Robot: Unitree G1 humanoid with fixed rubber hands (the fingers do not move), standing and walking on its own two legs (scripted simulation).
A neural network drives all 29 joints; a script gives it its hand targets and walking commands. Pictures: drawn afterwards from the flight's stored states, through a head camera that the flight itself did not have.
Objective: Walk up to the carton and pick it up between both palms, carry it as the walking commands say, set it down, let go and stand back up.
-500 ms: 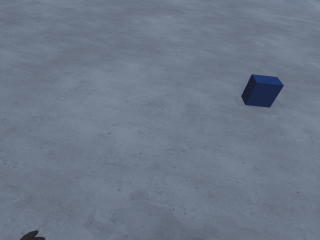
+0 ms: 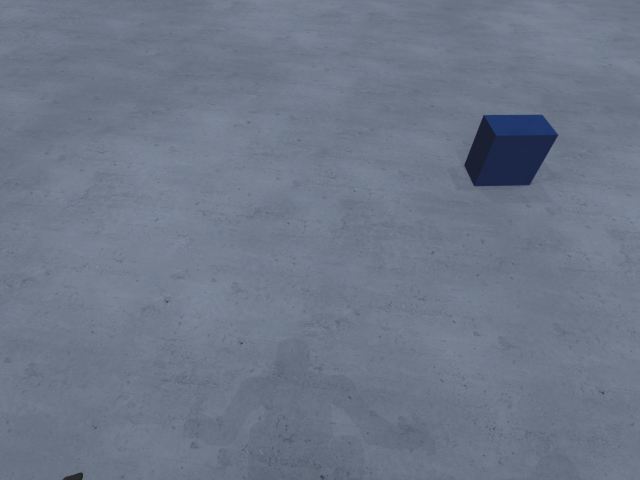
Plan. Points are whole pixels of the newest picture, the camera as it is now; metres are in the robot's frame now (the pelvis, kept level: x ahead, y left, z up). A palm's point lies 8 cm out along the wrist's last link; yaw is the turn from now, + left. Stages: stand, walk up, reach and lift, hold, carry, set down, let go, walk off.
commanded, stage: walk up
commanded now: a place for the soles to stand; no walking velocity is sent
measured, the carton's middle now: (507, 151) +1.62 -0.90 -0.63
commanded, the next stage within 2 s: none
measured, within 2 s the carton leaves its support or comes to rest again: neither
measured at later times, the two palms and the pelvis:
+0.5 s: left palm (221, 251) +0.51 +0.19 -0.06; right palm out of the picture +0.24 -0.50 -0.07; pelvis +0.27 -0.11 -0.02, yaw -7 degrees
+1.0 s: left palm (285, 204) +0.68 +0.09 -0.10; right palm out of the picture +0.51 -0.60 -0.05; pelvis +0.51 -0.22 -0.01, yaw -8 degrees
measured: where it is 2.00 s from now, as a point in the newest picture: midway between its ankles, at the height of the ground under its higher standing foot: (460, 291)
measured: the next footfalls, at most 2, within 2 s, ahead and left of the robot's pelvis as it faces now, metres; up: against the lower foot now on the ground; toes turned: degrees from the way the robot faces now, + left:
left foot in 0.08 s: +0.22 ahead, +0.11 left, +0.00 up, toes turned +7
right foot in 0.46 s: +0.40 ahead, -0.26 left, +0.00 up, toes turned -11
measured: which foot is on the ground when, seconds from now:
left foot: up 0.00-0.06, down 0.08-0.48, up 0.50-0.76, down 0.78-1.00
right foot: down 0.00-0.10, up 0.12-0.44, down 0.46-0.78, up 0.80-1.00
